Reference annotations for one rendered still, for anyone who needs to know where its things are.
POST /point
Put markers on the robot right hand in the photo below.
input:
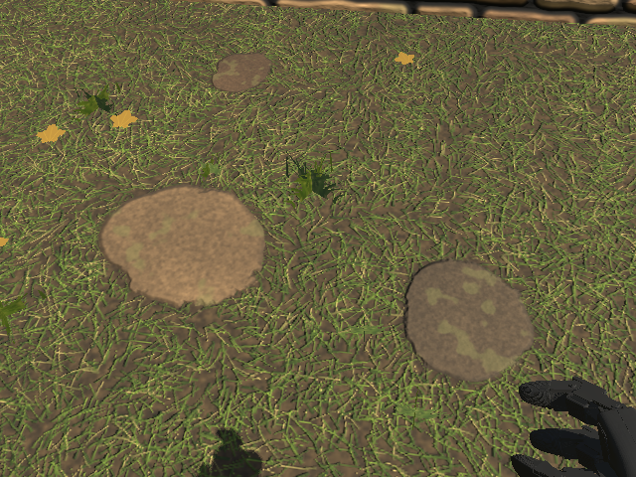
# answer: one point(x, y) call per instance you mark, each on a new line
point(608, 452)

